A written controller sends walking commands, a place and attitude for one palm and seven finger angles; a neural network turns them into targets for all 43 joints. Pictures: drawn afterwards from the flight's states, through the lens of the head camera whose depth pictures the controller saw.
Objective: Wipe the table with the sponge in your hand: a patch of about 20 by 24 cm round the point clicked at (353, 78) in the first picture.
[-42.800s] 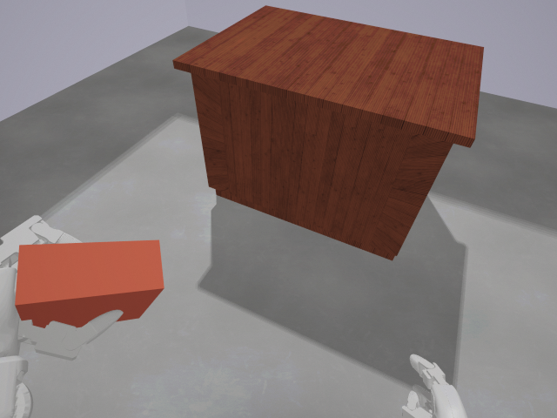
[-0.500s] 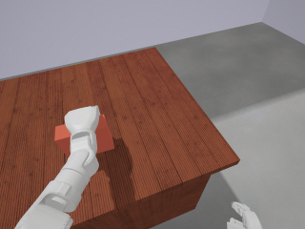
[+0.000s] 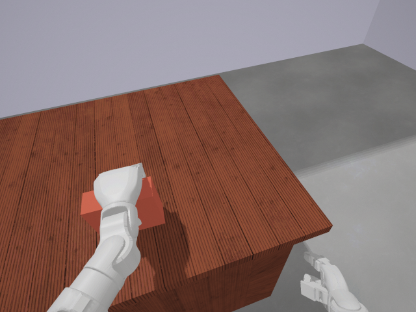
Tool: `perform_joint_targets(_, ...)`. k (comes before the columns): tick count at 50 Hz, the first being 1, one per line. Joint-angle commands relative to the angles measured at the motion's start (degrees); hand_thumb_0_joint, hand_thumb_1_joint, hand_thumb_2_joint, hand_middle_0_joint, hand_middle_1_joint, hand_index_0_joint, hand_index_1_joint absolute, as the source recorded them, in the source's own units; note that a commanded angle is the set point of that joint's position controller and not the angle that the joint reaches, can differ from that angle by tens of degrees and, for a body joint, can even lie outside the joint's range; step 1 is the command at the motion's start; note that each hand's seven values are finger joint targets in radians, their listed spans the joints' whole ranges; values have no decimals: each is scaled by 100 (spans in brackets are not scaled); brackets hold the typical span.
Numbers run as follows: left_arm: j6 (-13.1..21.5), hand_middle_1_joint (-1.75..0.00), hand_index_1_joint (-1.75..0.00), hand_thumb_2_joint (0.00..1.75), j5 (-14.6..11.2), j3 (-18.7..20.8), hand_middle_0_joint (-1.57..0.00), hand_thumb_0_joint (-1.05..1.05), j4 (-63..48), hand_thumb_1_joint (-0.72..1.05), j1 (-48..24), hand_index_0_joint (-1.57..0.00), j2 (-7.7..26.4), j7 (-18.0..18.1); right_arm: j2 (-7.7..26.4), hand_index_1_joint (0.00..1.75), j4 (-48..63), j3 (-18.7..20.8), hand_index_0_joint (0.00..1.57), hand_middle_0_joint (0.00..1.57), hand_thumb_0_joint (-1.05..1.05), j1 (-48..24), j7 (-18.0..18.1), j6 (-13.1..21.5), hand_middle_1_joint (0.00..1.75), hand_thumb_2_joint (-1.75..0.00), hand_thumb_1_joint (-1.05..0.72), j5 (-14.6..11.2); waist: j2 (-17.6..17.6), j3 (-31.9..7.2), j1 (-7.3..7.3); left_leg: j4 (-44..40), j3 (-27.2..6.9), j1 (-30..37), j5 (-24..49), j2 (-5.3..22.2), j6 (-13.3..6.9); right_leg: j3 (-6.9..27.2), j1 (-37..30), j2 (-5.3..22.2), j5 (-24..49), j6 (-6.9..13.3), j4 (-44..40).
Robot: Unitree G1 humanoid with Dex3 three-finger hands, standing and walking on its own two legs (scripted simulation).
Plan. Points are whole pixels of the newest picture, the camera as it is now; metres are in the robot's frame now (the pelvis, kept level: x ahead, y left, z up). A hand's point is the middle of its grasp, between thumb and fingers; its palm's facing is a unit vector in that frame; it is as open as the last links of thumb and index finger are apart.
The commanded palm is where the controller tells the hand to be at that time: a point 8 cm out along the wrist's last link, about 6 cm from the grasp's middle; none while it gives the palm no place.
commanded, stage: wipe back along the middle lane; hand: left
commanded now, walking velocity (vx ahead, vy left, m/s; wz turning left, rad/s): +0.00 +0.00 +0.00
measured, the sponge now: (129, 213) +0.31 +0.23 +0.00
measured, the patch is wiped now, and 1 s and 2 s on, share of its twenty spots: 0.55 0.70 0.70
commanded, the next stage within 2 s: slide across to the third lane in 0.30 s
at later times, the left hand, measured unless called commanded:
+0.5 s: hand (137, 218) +0.28 +0.18 +0.04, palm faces +0.00 -0.07 -1.00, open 9.6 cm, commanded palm +0.24 +0.16 +0.09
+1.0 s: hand (164, 211) +0.30 +0.13 +0.04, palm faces -0.02 -0.08 -1.00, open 9.6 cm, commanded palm +0.26 +0.11 +0.10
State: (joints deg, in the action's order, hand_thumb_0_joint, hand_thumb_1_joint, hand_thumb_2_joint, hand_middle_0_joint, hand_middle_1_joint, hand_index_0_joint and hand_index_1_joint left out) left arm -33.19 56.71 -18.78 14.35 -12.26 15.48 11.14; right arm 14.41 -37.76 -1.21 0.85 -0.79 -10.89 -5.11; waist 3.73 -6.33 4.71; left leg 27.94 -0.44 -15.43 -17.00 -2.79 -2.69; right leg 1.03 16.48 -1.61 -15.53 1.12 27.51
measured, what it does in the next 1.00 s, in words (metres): stands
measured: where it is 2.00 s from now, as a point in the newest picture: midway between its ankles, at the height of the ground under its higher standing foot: outside the picture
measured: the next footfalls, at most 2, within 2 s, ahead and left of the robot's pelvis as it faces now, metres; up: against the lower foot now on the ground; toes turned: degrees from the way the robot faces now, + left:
none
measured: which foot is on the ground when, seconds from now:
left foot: down 0.00-1.00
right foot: down 0.00-1.00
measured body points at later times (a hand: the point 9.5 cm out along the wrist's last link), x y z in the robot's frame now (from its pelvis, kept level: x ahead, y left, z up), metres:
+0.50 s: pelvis -0.02 -0.02 +0.00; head -0.03 -0.06 +0.45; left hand +0.27 +0.18 +0.10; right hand +0.22 -0.21 -0.09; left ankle -0.03 +0.09 -0.74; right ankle -0.02 -0.11 -0.74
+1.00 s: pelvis -0.02 -0.04 +0.00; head -0.03 -0.08 +0.45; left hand +0.29 +0.13 +0.10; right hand +0.23 -0.24 -0.09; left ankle -0.03 +0.09 -0.74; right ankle -0.02 -0.11 -0.74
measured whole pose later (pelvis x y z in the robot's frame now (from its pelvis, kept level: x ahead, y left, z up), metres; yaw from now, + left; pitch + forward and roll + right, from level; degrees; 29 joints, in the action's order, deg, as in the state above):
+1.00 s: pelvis -0.02 -0.04 +0.00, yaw +0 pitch +2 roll +1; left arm -37.2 55.6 -26.0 17.1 -15.2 11.0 10.3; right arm 14.1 -39.9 -1.0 -2.1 -1.4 -10.3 -5.0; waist 4.7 -4.8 5.1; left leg 26.8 -1.1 -13.3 -15.3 -1.0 -0.1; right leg 0.3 15.4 -3.4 -14.7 3.8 28.4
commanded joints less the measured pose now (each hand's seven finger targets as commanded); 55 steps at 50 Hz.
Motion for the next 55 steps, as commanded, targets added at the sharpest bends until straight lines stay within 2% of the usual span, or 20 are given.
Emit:
perform_joint_targets(1, -120, -160, -160, 130, -210, 56, -120, 0, -883, 10, -364, -120, 52, -151, 574, 30, 1036, 151, 20, 20, 0, -1166, -43, 264, 30, -90, -90, -38, -624, -1060, -17, -114, -285, 442, 2421, 188, 117, 62, -829, 27, 2559, 372, 59)
perform_joint_targets(3, -164, -160, -160, 130, -188, -92, -120, 0, -984, 10, -415, -120, -52, -179, 559, 30, 1037, 161, 20, 20, 0, -1206, -72, 251, 30, -90, -90, -52, -668, -870, -51, -160, -316, 406, 2159, 201, 103, 70, -664, 5, 2200, 374, -6)
perform_joint_targets(5, -205, -160, -160, 130, -174, 149, -120, 0, -1047, 10, -533, -120, 193, -181, 586, 30, 1023, 162, 20, 20, 0, -1247, -55, 250, 30, -90, -90, -48, -702, -840, -11, -221, -365, 372, 1915, 210, 85, 144, -619, -30, 1912, 402, -36)
perform_joint_targets(7, -208, -160, -160, 130, -167, -133, -120, 0, -1010, 10, -491, -120, -72, -187, 537, 30, 1053, 144, 20, 20, 0, -1258, -55, 264, 30, -90, -90, -47, -788, -810, -33, -226, -344, 385, 1771, 202, 67, 59, -574, -27, 1705, 379, -37)
perform_joint_targets(10, -170, -160, -160, 130, -179, 186, -120, 0, -1008, 10, -383, -120, 208, -152, 576, 30, 1024, 151, 20, 20, 0, -1289, -38, 251, 30, -90, -90, -38, -754, -834, 36, -268, -353, 313, 1572, 193, 72, 171, -606, -49, 1553, 398, -55)
perform_joint_targets(11, -157, -160, -160, 130, -164, -114, -120, 0, -1037, 10, -485, -120, -68, -163, 538, 30, 1038, 138, 20, 20, 0, -1293, -40, 250, 30, -90, -90, -34, -713, -818, -30, -241, -311, 344, 1549, 177, 56, 113, -577, -32, 1537, 379, -48)
perform_joint_targets(16, -137, -160, -160, 130, -148, -248, -120, 0, -994, 10, -656, -120, -157, -158, 514, 30, 1039, 141, 20, 20, 0, -1326, -35, 246, 30, -90, -90, -41, -654, -700, -44, -302, -319, 301, 1122, 174, 26, 116, -407, -48, 947, 371, -127)
perform_joint_targets(20, -96, -160, -160, 130, -187, 48, -120, 0, -967, 10, -458, -120, 68, -130, 541, 30, 1020, 146, 20, 20, 0, -1367, -19, 260, 30, -90, -90, -30, -777, -787, 30, -289, -311, 207, 1090, 131, 27, 280, -553, -50, 1077, 376, -148)
perform_joint_targets(23, -93, -160, -160, 130, -185, -373, -120, 0, -1081, 10, -824, -120, -266, -148, 492, 30, 1020, 144, 20, 20, 0, -1407, -2, 274, 30, -90, -90, -37, -839, -750, -89, -251, -252, 263, 1072, 116, -10, 269, -535, -5, 1102, 329, -204)
perform_joint_targets(25, -59, -160, -160, 130, -169, -289, -120, 0, -1166, 10, -1257, -120, -138, -167, 508, 30, 973, 155, 20, 20, 0, -1412, 30, 290, 30, -90, -90, -36, -809, -734, -118, -286, -293, 300, 999, 129, -19, 334, -469, -27, 1001, 347, -251)
perform_joint_targets(31, 109, -160, -160, 130, -223, -527, -120, 0, -1211, 10, -1523, -120, -341, -168, 435, 30, 945, 160, 20, 20, 0, -1399, 41, 410, 30, -90, -90, -40, -780, -959, -113, -257, -270, 461, 1170, 108, -53, 255, -661, 1, 1231, 331, -213)
perform_joint_targets(35, 94, -160, -160, 130, -222, -252, -120, 0, -1022, 10, -1662, -120, -146, -83, 464, 30, 831, 158, 20, 20, 0, -1427, 47, 419, 30, -90, -90, -30, -980, -965, -72, -282, -227, 377, 1215, 103, -15, 382, -800, 13, 1508, 318, -258)
perform_joint_targets(38, 8, -160, -160, 130, -176, -378, -120, 0, -917, 10, -1580, -120, -315, -24, 438, 30, 812, 152, 20, 20, 0, -1465, 7, 407, 30, -90, -90, -12, -1037, -1067, -51, -244, -152, 363, 1411, 78, -6, 382, -974, 51, 1930, 298, -224)
perform_joint_targets(40, -68, -160, -160, 130, -169, -61, -120, 0, -977, 10, -1641, -120, -18, 27, 461, 30, 801, 164, 20, 20, 0, -1535, -7, 377, 30, -90, -90, -3, -898, -1140, 11, -256, -153, 353, 1450, 65, 4, 490, -1064, 33, 2015, 319, -231)
perform_joint_targets(43, -202, -160, -160, 130, -132, -483, -120, 0, -833, 10, -1604, -120, -410, 8, 425, 30, 799, 151, 20, 20, 0, -1575, -52, 353, 30, -90, -90, -15, -909, -1040, -51, -225, -88, 334, 1513, 60, 4, 429, -1046, 74, 2171, 295, -223)
perform_joint_targets(45, -245, -160, -160, 130, -146, -255, -120, 0, -863, 10, -1837, -120, -177, 4, 447, 30, 784, 158, 20, 20, 0, -1614, -48, 330, 30, -90, -90, -25, -869, -1092, -45, -251, -126, 320, 1466, 57, 4, 522, -1044, 47, 2080, 317, -243)
perform_joint_targets(48, -266, -160, -160, 130, -163, -595, -120, 0, -702, 10, -1886, -120, -519, -19, 418, 30, 776, 156, 20, 20, 0, -1568, -56, 325, 30, -90, -90, -28, -890, -1125, -103, -206, -64, 341, 1468, 53, -11, 423, -1029, 80, 2143, 283, -231)
perform_joint_targets(50, -220, -160, -160, 130, -204, -399, -120, 0, -799, 10, -1846, -120, -369, -12, 428, 30, 806, 177, 20, 20, 0, -1608, -64, 323, 30, -90, -90, -27, -877, -1280, -46, -203, -99, 329, 1506, 40, -9, 514, -1117, 61, 2221, 303, -210)
perform_joint_targets(53, -191, -160, -160, 130, -225, -836, -120, 0, -650, 10, -1774, -120, -797, -22, 399, 30, 805, 180, 20, 20, 0, -1572, -106, 303, 30, -90, -90, -30, -962, -1177, -117, -155, -60, 325, 1539, 61, -10, 378, -1012, 88, 2300, 277, -180)
perform_joint_targets(55, -157, -160, -160, 130, -259, -684, -120, 0, -676, 10, -2140, -120, -654, -15, 406, 30, 789, 182, 20, 20, 0, -1599, -93, 299, 30, -90, -90, -56, -972, -1134, -143, -210, -119, 311, 1403, 76, -3, 448, -892, 50, 2013, 297, -230)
